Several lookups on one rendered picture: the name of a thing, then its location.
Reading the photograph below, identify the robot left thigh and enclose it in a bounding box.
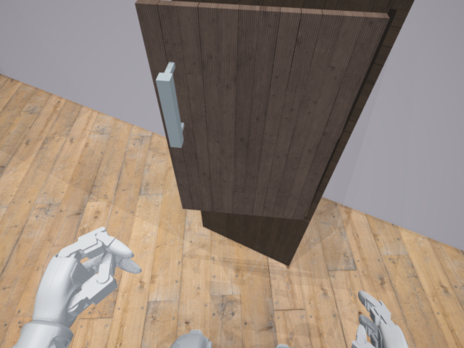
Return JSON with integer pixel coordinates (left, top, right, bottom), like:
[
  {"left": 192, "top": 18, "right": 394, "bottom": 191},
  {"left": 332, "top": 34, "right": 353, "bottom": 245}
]
[{"left": 170, "top": 333, "right": 212, "bottom": 348}]

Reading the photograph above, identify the cupboard door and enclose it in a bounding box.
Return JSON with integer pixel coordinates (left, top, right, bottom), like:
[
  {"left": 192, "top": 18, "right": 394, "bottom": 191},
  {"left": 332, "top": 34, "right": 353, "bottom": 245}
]
[{"left": 135, "top": 0, "right": 390, "bottom": 220}]

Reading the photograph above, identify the handle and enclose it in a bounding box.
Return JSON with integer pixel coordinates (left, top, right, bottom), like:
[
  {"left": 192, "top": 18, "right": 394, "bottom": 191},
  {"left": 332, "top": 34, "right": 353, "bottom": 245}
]
[{"left": 156, "top": 62, "right": 184, "bottom": 148}]

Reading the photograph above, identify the robot right hand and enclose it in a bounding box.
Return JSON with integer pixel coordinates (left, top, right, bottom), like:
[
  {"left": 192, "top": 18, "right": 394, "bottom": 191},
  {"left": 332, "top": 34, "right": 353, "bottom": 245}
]
[{"left": 352, "top": 290, "right": 409, "bottom": 348}]

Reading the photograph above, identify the robot left forearm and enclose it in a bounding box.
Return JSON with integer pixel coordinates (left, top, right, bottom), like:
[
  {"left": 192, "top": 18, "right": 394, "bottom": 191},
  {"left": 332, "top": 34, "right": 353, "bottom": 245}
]
[{"left": 12, "top": 320, "right": 73, "bottom": 348}]

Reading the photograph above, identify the robot left hand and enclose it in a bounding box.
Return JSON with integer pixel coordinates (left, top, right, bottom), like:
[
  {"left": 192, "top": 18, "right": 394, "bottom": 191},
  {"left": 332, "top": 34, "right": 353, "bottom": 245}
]
[{"left": 32, "top": 227, "right": 142, "bottom": 328}]

